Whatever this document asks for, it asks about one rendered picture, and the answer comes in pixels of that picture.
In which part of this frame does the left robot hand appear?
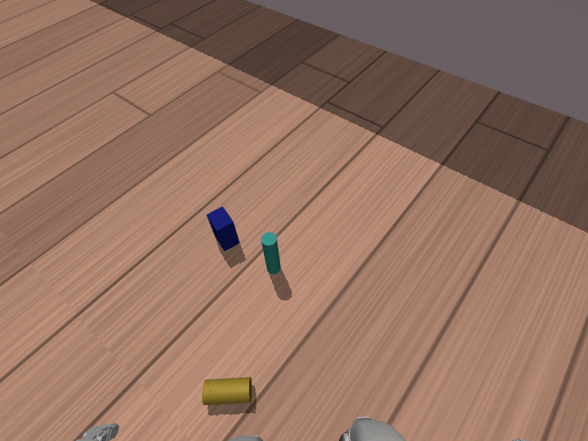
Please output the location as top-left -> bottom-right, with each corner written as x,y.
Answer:
76,423 -> 119,441

